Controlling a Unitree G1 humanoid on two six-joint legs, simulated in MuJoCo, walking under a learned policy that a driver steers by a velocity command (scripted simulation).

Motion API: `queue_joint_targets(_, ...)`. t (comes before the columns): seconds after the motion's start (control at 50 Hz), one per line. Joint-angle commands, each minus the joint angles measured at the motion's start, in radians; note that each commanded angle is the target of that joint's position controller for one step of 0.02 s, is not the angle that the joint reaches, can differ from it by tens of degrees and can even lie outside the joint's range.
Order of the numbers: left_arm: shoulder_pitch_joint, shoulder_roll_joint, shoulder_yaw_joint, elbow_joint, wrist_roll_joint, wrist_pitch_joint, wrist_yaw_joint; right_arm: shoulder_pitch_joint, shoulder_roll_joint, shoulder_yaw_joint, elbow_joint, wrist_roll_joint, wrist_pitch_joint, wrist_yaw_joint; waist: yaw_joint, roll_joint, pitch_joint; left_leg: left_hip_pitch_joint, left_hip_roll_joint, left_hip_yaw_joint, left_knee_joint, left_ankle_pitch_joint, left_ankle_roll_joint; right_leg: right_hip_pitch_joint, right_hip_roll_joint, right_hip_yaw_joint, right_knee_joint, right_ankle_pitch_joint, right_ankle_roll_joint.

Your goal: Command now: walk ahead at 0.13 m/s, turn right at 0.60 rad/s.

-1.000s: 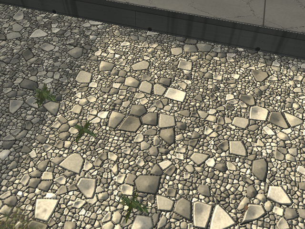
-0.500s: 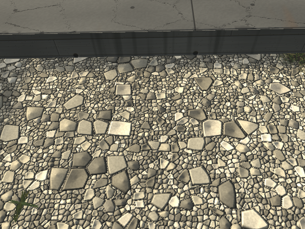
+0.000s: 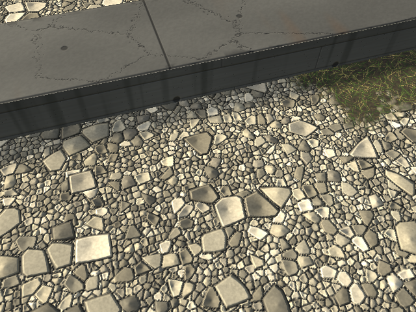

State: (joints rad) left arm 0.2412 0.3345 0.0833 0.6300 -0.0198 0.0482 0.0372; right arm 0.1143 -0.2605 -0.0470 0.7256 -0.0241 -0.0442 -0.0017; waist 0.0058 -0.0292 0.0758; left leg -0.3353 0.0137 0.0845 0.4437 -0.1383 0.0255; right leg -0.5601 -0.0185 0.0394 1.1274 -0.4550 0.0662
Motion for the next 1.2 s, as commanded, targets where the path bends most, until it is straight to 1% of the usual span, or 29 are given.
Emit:
queue_joint_targets(0.02, 0.047, 0.043, 0.01, -0.071, 0.007, -0.003, -0.004, -0.034, -0.178, -0.053, -0.048, 0.008, -0.002, -0.013, 0.005, 0.155, -0.188, 0.17, 0.295, -0.163, -0.162, 0.436, 0.222, 0.02, -0.055, 0.007, -0.113, 0.101, 0.003)
queue_joint_targets(0.16, -0.062, 0.069, 0.02, -0.116, 0.006, 0.011, -0.045, -0.041, -0.226, -0.068, -0.02, 0.038, 0.032, -0.006, -0.021, 0.164, -0.15, 0.186, 0.315, -0.059, -0.152, 0.193, 0.171, 0.154, -0.04, -0.062, -0.407, 0.182, -0.051)
queue_joint_targets(0.2, -0.048, 0.068, 0.027, -0.114, 0.006, 0.013, -0.052, -0.036, -0.237, -0.073, -0.008, 0.055, 0.038, -0.003, -0.003, 0.153, -0.152, 0.193, 0.314, -0.039, -0.1, 0.1, 0.132, 0.229, -0.017, -0.095, -0.543, 0.219, -0.086)
queue_joint_targets(0.22, -0.022, 0.079, 0.036, -0.1, 0.006, 0.012, -0.05, -0.02, -0.222, -0.07, 0.003, 0.061, 0.04, 0.0, 0.006, 0.136, -0.155, 0.15, 0.29, -0.016, -0.056, -0.035, 0.099, 0.311, 0.005, -0.104, -0.605, 0.24, -0.113)
queue_joint_targets(0.24, 0.053, 0.115, 0.055, -0.073, 0.001, 0.01, -0.04, 0.01, -0.176, -0.058, 0.019, 0.051, 0.041, 0.005, 0.028, 0.071, -0.169, 0.052, 0.243, 0.028, 0.056, -0.181, 0.053, 0.448, 0.004, -0.062, -0.66, 0.246, -0.153)
queue_joint_targets(0.26, 0.156, 0.217, 0.083, -0.059, -0.003, 0.003, -0.023, -0.017, -0.096, -0.03, -0.008, 0.013, 0.039, 0.013, 0.049, -0.196, -0.178, -0.186, 0.119, 0.135, 0.424, -0.419, -0.029, 0.61, -0.215, 0.269, -0.747, 0.323, -0.252)
queue_joint_targets(0.28, 0.163, 0.271, 0.082, -0.078, 0.011, -0.029, -0.034, -0.073, -0.11, -0.033, -0.066, 0.012, 0.024, 0.011, 0.06, -0.272, -0.172, -0.46, -0.018, -0.025, 0.628, -0.539, -0.055, 0.628, -0.339, 0.629, -0.85, 0.076, -0.426)
queue_joint_targets(0.3, 0.148, 0.199, 0.062, -0.078, 0.012, -0.058, -0.044, -0.118, -0.174, -0.051, -0.065, 0.033, 0.007, 0.016, 0.081, -0.155, -0.152, -0.506, 0.025, -0.125, 0.693, -0.46, -0.038, 0.63, -0.317, 0.587, -0.89, 0.0, -0.411)
queue_joint_targets(0.32, 0.119, 0.162, 0.047, -0.073, 0.009, -0.076, -0.044, -0.112, -0.194, -0.06, -0.065, 0.047, -0.006, 0.024, 0.055, -0.14, -0.121, -0.505, 0.048, -0.141, 0.67, -0.363, -0.016, 0.594, -0.286, 0.52, -0.895, -0.053, -0.369)
queue_joint_targets(0.34, 0.085, 0.139, 0.038, -0.079, 0.003, -0.081, -0.04, -0.097, -0.193, -0.064, -0.041, 0.039, -0.014, 0.023, 0.037, -0.094, -0.108, -0.48, 0.068, -0.144, 0.637, -0.286, -0.016, 0.564, -0.251, 0.463, -0.897, -0.053, -0.334)
queue_joint_targets(0.36, 0.059, 0.126, 0.03, -0.081, 0.001, -0.08, -0.034, -0.098, -0.192, -0.065, -0.037, 0.026, -0.022, 0.023, 0.025, -0.095, -0.089, -0.455, 0.071, -0.145, 0.579, -0.217, -0.025, 0.536, -0.225, 0.426, -0.909, -0.006, -0.32)
queue_joint_targets(0.42, 0.057, 0.125, 0.026, -0.087, 0.018, -0.088, -0.017, -0.102, -0.16, -0.058, -0.025, 0.022, -0.039, 0.03, 0.013, -0.086, -0.097, -0.364, 0.034, -0.124, 0.448, -0.066, -0.05, 0.498, -0.17, 0.341, -0.92, 0.183, -0.306)
queue_joint_targets(0.5, 0.094, 0.15, 0.037, -0.061, 0.006, -0.088, -0.007, -0.165, -0.115, -0.037, -0.037, 0.027, -0.043, 0.035, 0.04, -0.094, -0.073, -0.256, -0.007, -0.125, 0.213, 0.024, -0.08, 0.429, -0.132, 0.286, -0.904, 0.219, -0.29)
queue_joint_targets(0.6, 0.138, 0.129, 0.03, -0.018, 0.001, -0.087, -0.016, -0.18, -0.131, -0.031, -0.051, 0.036, -0.058, 0.049, 0.061, -0.098, -0.06, -0.143, -0.006, -0.13, 0.102, 0.055, -0.065, 0.397, -0.162, 0.325, -0.86, 0.211, -0.282)
queue_joint_targets(0.68, 0.127, 0.089, 0.016, 0.001, 0.005, -0.082, -0.021, -0.036, -0.164, -0.048, -0.012, 0.029, -0.073, 0.044, -0.013, -0.11, -0.084, 0.073, -0.018, -0.089, 0.017, 0.015, 0.0, 0.379, -0.126, 0.329, -0.735, 0.294, -0.236)
queue_joint_targets(0.7, 0.116, 0.049, 0.0, -0.005, 0.012, -0.084, -0.021, 0.078, -0.198, -0.06, 0.005, 0.019, -0.078, 0.036, -0.067, -0.066, -0.154, 0.237, 0.061, -0.173, 0.014, -0.003, 0.045, 0.32, -0.073, 0.273, -0.564, 0.333, -0.198)
queue_joint_targets(0.72, 0.166, 0.0, -0.016, -0.033, 0.001, -0.095, -0.017, 0.196, -0.302, -0.086, 0.027, 0.004, -0.076, 0.031, -0.073, 0.183, -0.263, 0.514, 0.249, -0.501, -0.051, -0.151, 0.174, 0.057, 0.053, 0.128, -0.237, 0.201, -0.12)
queue_joint_targets(0.74, 0.174, 0.038, -0.012, -0.038, -0.007, -0.106, -0.008, 0.272, -0.283, -0.086, 0.056, 0.022, -0.07, 0.043, -0.092, 0.326, -0.274, 0.593, 0.361, -0.837, -0.189, -0.402, 0.263, -0.15, 0.097, 0.125, 0.009, -0.122, -0.083)
queue_joint_targets(0.76, 0.129, 0.102, 0.005, -0.028, -0.021, -0.111, -0.01, 0.238, -0.213, -0.064, 0.054, 0.038, -0.068, 0.043, -0.091, 0.211, -0.16, 0.524, 0.358, -0.796, -0.208, -0.501, 0.245, -0.244, 0.052, 0.167, 0.103, -0.077, -0.092)
queue_joint_targets(0.78, 0.075, 0.101, 0.004, -0.029, -0.017, -0.113, -0.014, 0.197, -0.18, -0.053, 0.043, 0.033, -0.062, 0.039, -0.078, 0.154, -0.095, 0.448, 0.321, -0.67, -0.203, -0.439, 0.216, -0.256, 0.011, 0.134, 0.118, -0.003, -0.1)
queue_joint_targets(0.8, 0.035, 0.088, 0.0, -0.035, -0.002, -0.118, -0.019, 0.165, -0.154, -0.044, 0.039, 0.026, -0.057, 0.035, -0.063, 0.119, -0.054, 0.373, 0.28, -0.578, -0.222, -0.35, 0.205, -0.251, -0.022, 0.103, 0.076, 0.065, -0.103)
queue_joint_targets(0.84, 0.019, 0.062, -0.001, -0.032, 0.009, -0.122, -0.028, 0.133, -0.124, -0.029, 0.033, 0.013, -0.057, 0.028, -0.032, 0.132, -0.041, 0.276, 0.223, -0.458, -0.259, -0.18, 0.186, -0.177, -0.071, 0.077, -0.008, 0.158, -0.098)
queue_joint_targets(0.92, -0.047, 0.011, -0.02, -0.053, 0.018, -0.123, -0.032, 0.166, -0.158, -0.034, 0.053, 0.032, -0.061, 0.017, -0.037, 0.113, -0.037, 0.249, 0.199, -0.316, -0.301, 0.092, 0.202, -0.18, -0.088, 0.021, -0.177, 0.26, -0.059)
queue_joint_targets(0.98, -0.142, -0.023, -0.036, -0.073, 0.016, -0.135, -0.043, 0.202, -0.178, -0.035, 0.07, 0.04, -0.051, 0.011, -0.068, 0.107, -0.035, 0.236, 0.163, -0.212, -0.298, 0.208, 0.173, -0.116, -0.07, -0.015, -0.386, 0.42, -0.051)
queue_joint_targets(1.04, -0.235, -0.027, -0.04, -0.09, 0.003, -0.142, -0.062, 0.267, -0.19, -0.034, 0.094, 0.047, -0.041, 0.008, -0.103, 0.104, -0.018, 0.241, 0.171, -0.185, -0.297, 0.201, 0.163, -0.043, -0.038, -0.042, -0.522, 0.523, -0.055)
queue_joint_targets(1.1, -0.286, -0.007, -0.033, -0.11, -0.002, -0.147, -0.079, 0.305, -0.2, -0.035, 0.117, 0.051, -0.024, 0.005, -0.095, 0.109, -0.003, 0.338, 0.22, -0.195, -0.261, 0.262, 0.147, -0.04, -0.022, -0.034, -0.595, 0.484, -0.087)
queue_joint_targets(1.14, -0.246, 0.025, -0.019, -0.103, 0.001, -0.147, -0.083, 0.301, -0.22, -0.042, 0.12, 0.051, -0.014, 0.0, -0.051, 0.124, -0.038, 0.393, 0.233, -0.183, -0.18, 0.461, 0.127, 0.045, 0.004, -0.047, -0.623, 0.413, -0.12)
queue_joint_targets(1.18, -0.013, 0.096, 0.019, -0.038, 0.009, -0.142, -0.071, 0.281, -0.218, -0.037, 0.112, 0.047, -0.005, -0.007, 0.082, 0.116, -0.19, 0.331, 0.174, -0.12, 0.106, 0.684, 0.084, 0.393, 0.036, -0.08, -0.653, 0.422, -0.178)
queue_joint_targets(1.2, 0.174, 0.163, 0.038, -0.002, 0.02, -0.134, -0.057, 0.279, -0.17, -0.016, 0.081, 0.019, -0.008, -0.01, 0.149, 0.018, -0.344, 0.113, 0.125, -0.093, 0.411, 0.401, 0.052, 0.717, -0.147, 0.117, -0.595, 0.447, -0.242)
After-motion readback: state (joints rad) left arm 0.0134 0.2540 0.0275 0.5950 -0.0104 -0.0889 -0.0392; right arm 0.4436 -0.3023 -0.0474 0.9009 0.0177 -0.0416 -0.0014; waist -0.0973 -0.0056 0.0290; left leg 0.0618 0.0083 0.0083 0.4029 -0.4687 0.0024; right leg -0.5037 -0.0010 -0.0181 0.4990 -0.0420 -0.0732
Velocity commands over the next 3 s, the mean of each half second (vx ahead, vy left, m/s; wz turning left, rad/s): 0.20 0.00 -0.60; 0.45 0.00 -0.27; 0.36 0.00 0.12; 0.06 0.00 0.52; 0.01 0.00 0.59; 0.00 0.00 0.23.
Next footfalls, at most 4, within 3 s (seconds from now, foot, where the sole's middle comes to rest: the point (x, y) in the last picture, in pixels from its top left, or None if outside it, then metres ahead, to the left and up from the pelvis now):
0.24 right None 0.10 -0.15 -0.77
0.70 left None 0.37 0.01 -0.77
1.20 right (321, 267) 0.57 -0.34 -0.77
1.66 left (262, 213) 0.76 -0.17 -0.77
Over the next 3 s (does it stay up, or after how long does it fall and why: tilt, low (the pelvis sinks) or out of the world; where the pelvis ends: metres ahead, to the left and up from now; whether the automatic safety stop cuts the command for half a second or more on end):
stays up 0.66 -0.24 0.00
